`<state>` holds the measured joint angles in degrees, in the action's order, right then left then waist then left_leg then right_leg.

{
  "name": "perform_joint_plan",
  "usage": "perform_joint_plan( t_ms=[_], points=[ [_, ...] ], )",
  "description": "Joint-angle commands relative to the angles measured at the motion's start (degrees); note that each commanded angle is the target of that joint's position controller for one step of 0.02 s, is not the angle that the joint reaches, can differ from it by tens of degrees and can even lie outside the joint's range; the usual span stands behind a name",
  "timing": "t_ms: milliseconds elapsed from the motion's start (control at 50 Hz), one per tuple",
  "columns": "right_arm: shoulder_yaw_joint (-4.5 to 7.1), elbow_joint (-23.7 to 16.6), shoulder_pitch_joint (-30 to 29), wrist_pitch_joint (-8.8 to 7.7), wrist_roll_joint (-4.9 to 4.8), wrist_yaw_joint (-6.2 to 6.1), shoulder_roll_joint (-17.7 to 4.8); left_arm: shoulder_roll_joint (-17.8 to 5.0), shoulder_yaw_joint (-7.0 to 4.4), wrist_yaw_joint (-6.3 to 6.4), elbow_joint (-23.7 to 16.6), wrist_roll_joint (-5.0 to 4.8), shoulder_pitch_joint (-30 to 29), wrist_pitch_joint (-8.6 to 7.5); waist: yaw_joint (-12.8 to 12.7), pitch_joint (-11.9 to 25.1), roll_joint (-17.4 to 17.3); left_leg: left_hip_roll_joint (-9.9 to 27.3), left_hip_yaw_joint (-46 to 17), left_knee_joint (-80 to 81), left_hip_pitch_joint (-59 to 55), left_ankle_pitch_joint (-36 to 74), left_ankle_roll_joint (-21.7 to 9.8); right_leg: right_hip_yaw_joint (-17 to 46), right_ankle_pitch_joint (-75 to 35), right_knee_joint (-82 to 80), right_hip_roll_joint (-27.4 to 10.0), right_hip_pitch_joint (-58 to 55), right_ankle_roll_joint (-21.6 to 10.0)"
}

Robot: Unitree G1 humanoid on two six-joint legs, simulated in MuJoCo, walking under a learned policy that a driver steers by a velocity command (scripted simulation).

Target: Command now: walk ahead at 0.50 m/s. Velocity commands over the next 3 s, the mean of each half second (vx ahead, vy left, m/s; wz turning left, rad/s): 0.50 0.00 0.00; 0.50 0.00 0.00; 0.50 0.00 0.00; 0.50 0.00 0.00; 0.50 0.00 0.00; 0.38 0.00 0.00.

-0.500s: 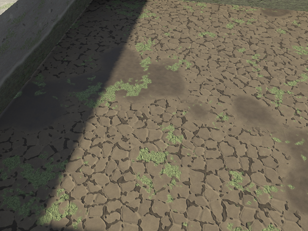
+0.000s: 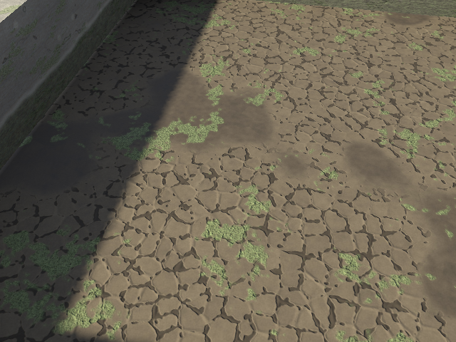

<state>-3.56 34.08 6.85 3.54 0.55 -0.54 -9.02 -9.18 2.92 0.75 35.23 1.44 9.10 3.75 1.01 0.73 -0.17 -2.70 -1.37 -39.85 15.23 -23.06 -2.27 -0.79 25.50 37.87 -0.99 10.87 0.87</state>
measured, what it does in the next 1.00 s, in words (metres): stands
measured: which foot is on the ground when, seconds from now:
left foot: down 0.00-1.00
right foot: down 0.00-1.00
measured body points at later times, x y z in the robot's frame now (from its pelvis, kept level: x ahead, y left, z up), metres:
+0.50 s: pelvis +0.00 +0.00 +0.00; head -0.01 +0.00 +0.45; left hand +0.18 +0.20 -0.09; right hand +0.19 -0.20 -0.08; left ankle -0.02 +0.10 -0.72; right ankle -0.05 -0.13 -0.72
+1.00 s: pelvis +0.00 +0.00 +0.00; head -0.01 +0.00 +0.45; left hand +0.18 +0.20 -0.09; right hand +0.19 -0.20 -0.08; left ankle -0.02 +0.10 -0.72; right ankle -0.06 -0.13 -0.72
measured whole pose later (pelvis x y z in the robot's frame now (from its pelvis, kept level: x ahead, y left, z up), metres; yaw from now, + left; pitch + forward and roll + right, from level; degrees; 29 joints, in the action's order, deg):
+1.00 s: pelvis +0.00 +0.00 +0.00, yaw +0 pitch -1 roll +0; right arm -3.5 34.1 7.0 3.5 0.6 -0.5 -9.0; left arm -9.2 3.0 0.7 35.2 1.4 9.0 3.8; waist 1.0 0.7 -0.2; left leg -2.4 -0.9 -40.0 15.4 -23.1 -2.2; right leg -0.4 25.6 38.1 -0.8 11.0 0.8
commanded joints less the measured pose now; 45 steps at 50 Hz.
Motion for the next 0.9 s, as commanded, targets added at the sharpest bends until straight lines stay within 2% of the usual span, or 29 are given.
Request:
perform_joint_plan(
  t_ms=[20,40,60,120,140,160,200,220,240,260,340,360,380,400,460,480,500,540,560,600,680,700,720,740,820,840,860,880,900],
  points=[
    [1.05,-6.5,-7.5,-1.03,0.49,0.52,-3.6,-4.1,-0.96,0.05,-6.0,-0.09,-6.2,-0.44,0.8,-0.4,-0.1,3.6,-2.0,5.0,2.9,25.7,-1.6,2.4,-25.6,-3.4,-1.7,0.2,-1.5],
    [1.06,-6.0,-5.4,-1.25,0.95,0.69,-3.3,-4.7,-1.35,0.08,-5.8,0.09,-5.4,-0.28,1.2,3.0,0.8,3.5,-1.6,4.6,1.6,26.8,-1.5,2.5,-27.3,-2.6,-1.8,-1.4,-1.6],
    [1.1,-4.5,-2.5,-1.24,0.08,-0.11,-3.8,-4.1,-1.34,0.19,-4.6,0.05,-2.5,-0.88,-0.1,7.6,0.1,3.3,-3.4,6.6,0.0,18.3,-1.5,1.1,-16.3,-2.9,-0.5,-4.5,-1.5],
    [1.15,-5.4,-5.4,-0.77,-0.21,-0.32,-4.0,-3.6,-1.0,0.07,-4.9,0.04,-3.8,-1.07,-0.4,2.2,-0.7,3.6,-4.2,7.7,1.8,16.7,-1.8,1.3,-13.6,-4.1,-0.3,-1.7,-1.6],
    [1.01,-6.6,-7.6,-0.9,0.39,0.52,-3.6,-4.1,-0.99,0.02,-6.2,-0.14,-6.4,-0.36,0.7,-1.0,-0.2,3.6,-1.9,5.2,3.3,25.6,-1.6,2.3,-24.9,-3.3,-1.5,0.5,-1.4],
    [1.05,-4.9,-3.2,-0.96,0.1,-0.13,-3.6,-4.1,-1.23,0.13,-4.7,0.08,-3.0,-0.87,0.0,5.7,0.1,3.4,-3.6,7.0,0.8,17.5,-1.6,1.4,-15.6,-3.3,-0.6,-3.5,-1.6],
    [1.16,-5.3,-5.0,-0.84,-0.13,-0.3,-4.0,-3.5,-0.92,0.08,-4.9,0.06,-3.4,-1.07,-0.4,2.6,-0.8,3.4,-4.0,7.7,1.8,16.4,-1.6,1.4,-14.2,-4.1,-0.4,-1.9,-1.6],
    [1.05,-6.5,-7.4,-1.08,0.53,0.52,-3.6,-4.2,-0.96,0.04,-6.0,-0.1,-6.1,-0.47,0.8,-0.4,-0.1,3.6,-1.9,5.0,2.9,25.5,-1.6,2.5,-25.7,-3.4,-1.7,0.2,-1.6],
    [1.07,-6.0,-5.4,-1.3,0.97,0.67,-3.3,-4.8,-1.35,0.09,-5.8,0.08,-5.4,-0.32,1.2,3.0,0.8,3.5,-1.5,4.5,1.6,26.6,-1.5,2.6,-27.4,-2.6,-1.8,-1.4,-1.7],
    [1.11,-4.5,-2.4,-1.28,0.09,-0.12,-3.8,-4.1,-1.33,0.2,-4.6,0.03,-2.5,-0.91,-0.1,7.6,0.2,3.4,-3.2,6.6,0.0,18.2,-1.5,1.2,-16.4,-2.9,-0.5,-4.5,-1.5],
    [1.13,-5.4,-5.3,-0.63,-0.18,-0.28,-4.0,-3.6,-0.96,0.04,-4.9,0.04,-3.9,-1.02,-0.3,1.5,-0.7,3.6,-4.1,7.8,2.3,16.4,-1.7,1.4,-13.8,-4.1,-0.2,-1.3,-1.6],
    [1.01,-6.6,-7.4,-0.88,0.47,0.55,-3.6,-4.1,-0.9,-0.02,-6.1,-0.11,-6.3,-0.36,0.8,-1.0,-0.2,3.6,-1.8,5.1,3.4,25.3,-1.5,2.5,-25.5,-3.4,-1.6,0.6,-1.5],
    [1.05,-6.0,-5.3,-1.24,1.03,0.71,-3.2,-4.6,-1.27,0.02,-5.7,0.11,-5.3,-0.27,1.2,2.9,0.6,3.5,-1.4,4.5,1.7,26.3,-1.5,2.8,-27.6,-2.6,-1.9,-1.3,-1.7],
    [1.11,-4.5,-2.2,-1.32,0.16,-0.11,-3.7,-4.1,-1.33,0.17,-4.6,0.05,-2.3,-0.95,0.0,7.9,0.3,3.3,-3.1,6.5,-0.2,17.9,-1.5,1.4,-16.5,-3.0,-0.6,-4.6,-1.6],
    [1.16,-5.4,-5.3,-0.82,-0.19,-0.33,-4.0,-3.6,-0.97,0.08,-4.9,0.02,-3.9,-1.09,-0.3,2.2,-0.6,3.6,-4.0,7.7,1.8,16.6,-1.7,1.4,-13.9,-4.1,-0.2,-1.6,-1.6],
    [1.03,-6.6,-7.5,-0.93,0.4,0.5,-3.6,-4.1,-0.96,0.03,-6.2,-0.15,-6.5,-0.37,0.8,-1.0,-0.1,3.7,-1.7,5.2,3.3,25.5,-1.5,2.5,-25.1,-3.3,-1.4,0.6,-1.5],
    [1.05,-4.9,-3.1,-0.97,0.12,-0.14,-3.6,-4.0,-1.2,0.13,-4.7,0.07,-3.1,-0.87,0.1,5.7,0.2,3.5,-3.4,6.9,0.7,17.5,-1.5,1.5,-15.8,-3.3,-0.5,-3.4,-1.6],
    [1.15,-5.3,-4.8,-0.86,-0.11,-0.32,-4.0,-3.5,-0.89,0.08,-4.9,0.05,-3.5,-1.07,-0.4,2.6,-0.8,3.5,-3.8,7.6,1.8,16.3,-1.6,1.5,-14.3,-4.1,-0.3,-1.8,-1.6],
    [1.06,-6.5,-7.3,-1.09,0.55,0.5,-3.6,-4.2,-0.94,0.03,-6.0,-0.09,-6.1,-0.47,0.8,-0.3,-0.1,3.6,-1.7,5.0,2.8,25.5,-1.6,2.7,-25.8,-3.4,-1.6,0.3,-1.6],
    [1.11,-4.5,-2.2,-1.3,0.11,-0.14,-3.8,-4.1,-1.31,0.2,-4.6,0.03,-2.5,-0.91,0.0,7.6,0.2,3.4,-3.1,6.5,-0.1,18.1,-1.4,1.3,-16.5,-2.9,-0.5,-4.4,-1.6],
    [1.14,-5.4,-5.2,-0.65,-0.17,-0.31,-4.0,-3.6,-0.94,0.04,-4.9,0.03,-3.9,-1.01,-0.3,1.5,-0.7,3.7,-3.9,7.8,2.3,16.4,-1.7,1.5,-13.9,-4.0,-0.2,-1.2,-1.6],
    [1.02,-6.6,-7.3,-0.9,0.48,0.53,-3.6,-4.1,-0.88,-0.02,-6.1,-0.11,-6.3,-0.36,0.8,-1.0,-0.3,3.7,-1.6,5.1,3.4,25.3,-1.5,2.6,-25.5,-3.3,-1.5,0.7,-1.5],
    [1.05,-6.0,-5.2,-1.26,1.04,0.7,-3.2,-4.6,-1.25,0.02,-5.7,0.12,-5.3,-0.27,1.2,2.9,0.6,3.6,-1.3,4.4,1.6,26.3,-1.5,2.9,-27.6,-2.6,-1.8,-1.2,-1.7],
    [1.11,-4.5,-2.1,-1.33,0.17,-0.12,-3.7,-4.1,-1.31,0.17,-4.5,0.05,-2.3,-0.94,0.0,7.9,0.3,3.4,-3.0,6.5,-0.3,17.8,-1.4,1.5,-16.6,-2.9,-0.5,-4.5,-1.6],
    [1.15,-5.4,-5.1,-0.67,-0.16,-0.31,-4.0,-3.6,-0.93,0.04,-4.9,0.02,-3.9,-1.02,-0.3,1.4,-0.7,3.7,-3.8,7.8,2.3,16.4,-1.6,1.6,-14.0,-4.0,-0.2,-1.2,-1.6],
    [1.02,-6.6,-7.2,-0.9,0.48,0.52,-3.6,-4.1,-0.87,-0.02,-6.1,-0.12,-6.3,-0.36,0.8,-1.0,-0.2,3.7,-1.5,5.0,3.4,25.3,-1.5,2.7,-25.6,-3.3,-1.5,0.7,-1.5],
    [1.06,-6.0,-5.1,-1.26,1.05,0.69,-3.2,-4.6,-1.24,0.02,-5.7,0.11,-5.3,-0.27,1.2,2.9,0.6,3.6,-1.2,4.4,1.6,26.3,-1.4,2.9,-27.7,-2.6,-1.8,-1.1,-1.7],
    [1.11,-4.5,-2.0,-1.34,0.18,-0.13,-3.7,-4.1,-1.3,0.17,-4.5,0.04,-2.3,-0.94,0.0,7.9,0.3,3.4,-2.9,6.4,-0.3,17.8,-1.4,1.5,-16.7,-2.9,-0.5,-4.4,-1.6],
    [1.19,-4.9,-4.1,-1.18,-0.16,-0.31,-4.0,-3.5,-0.97,0.14,-4.9,-0.03,-3.1,-1.06,-0.5,4.4,-0.7,3.5,-3.3,7.2,1.0,16.9,-1.5,1.4,-14.9,-3.7,-0.2,-2.6,-1.5]
  ],
)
